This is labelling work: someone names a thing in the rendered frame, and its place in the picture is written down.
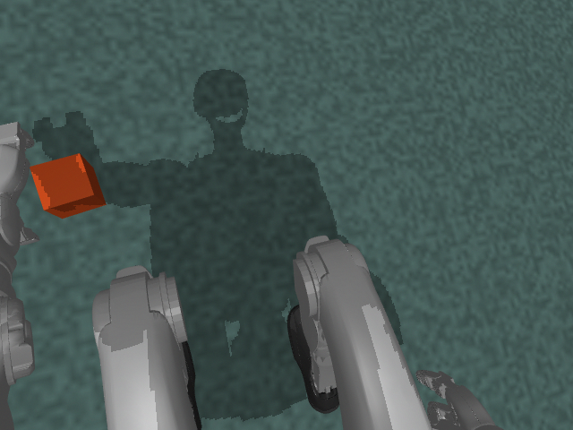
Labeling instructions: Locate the right robot hand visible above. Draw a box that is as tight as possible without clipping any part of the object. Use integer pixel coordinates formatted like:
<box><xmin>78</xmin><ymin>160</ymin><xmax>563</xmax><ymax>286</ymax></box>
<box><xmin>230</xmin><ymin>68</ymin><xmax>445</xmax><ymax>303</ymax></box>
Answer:
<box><xmin>416</xmin><ymin>370</ymin><xmax>496</xmax><ymax>430</ymax></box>

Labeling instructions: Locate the right robot foot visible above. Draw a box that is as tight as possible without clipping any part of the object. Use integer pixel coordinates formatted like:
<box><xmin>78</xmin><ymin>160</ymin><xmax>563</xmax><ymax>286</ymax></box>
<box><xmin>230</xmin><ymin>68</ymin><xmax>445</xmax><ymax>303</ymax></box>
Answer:
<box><xmin>287</xmin><ymin>305</ymin><xmax>339</xmax><ymax>414</ymax></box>

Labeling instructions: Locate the left robot foot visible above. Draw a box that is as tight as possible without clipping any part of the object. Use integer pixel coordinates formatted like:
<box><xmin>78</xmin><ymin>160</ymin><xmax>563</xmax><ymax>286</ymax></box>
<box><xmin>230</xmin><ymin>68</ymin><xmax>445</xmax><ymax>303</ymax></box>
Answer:
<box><xmin>182</xmin><ymin>341</ymin><xmax>201</xmax><ymax>430</ymax></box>

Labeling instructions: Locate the left robot hand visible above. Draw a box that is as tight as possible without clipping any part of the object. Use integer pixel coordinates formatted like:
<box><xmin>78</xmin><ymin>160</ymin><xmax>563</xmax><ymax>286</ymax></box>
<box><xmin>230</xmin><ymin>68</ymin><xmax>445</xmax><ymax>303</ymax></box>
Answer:
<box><xmin>0</xmin><ymin>122</ymin><xmax>39</xmax><ymax>245</ymax></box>

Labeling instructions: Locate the left robot arm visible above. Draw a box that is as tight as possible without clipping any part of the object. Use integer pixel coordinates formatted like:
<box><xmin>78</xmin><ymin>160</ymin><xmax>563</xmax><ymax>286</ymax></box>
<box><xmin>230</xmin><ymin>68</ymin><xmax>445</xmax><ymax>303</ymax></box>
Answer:
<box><xmin>0</xmin><ymin>196</ymin><xmax>35</xmax><ymax>430</ymax></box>

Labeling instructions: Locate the cube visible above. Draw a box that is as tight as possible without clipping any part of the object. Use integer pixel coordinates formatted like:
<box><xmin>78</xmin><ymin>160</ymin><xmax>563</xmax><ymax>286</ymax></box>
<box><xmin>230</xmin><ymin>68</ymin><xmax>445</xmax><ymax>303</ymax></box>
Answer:
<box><xmin>30</xmin><ymin>153</ymin><xmax>107</xmax><ymax>219</ymax></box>

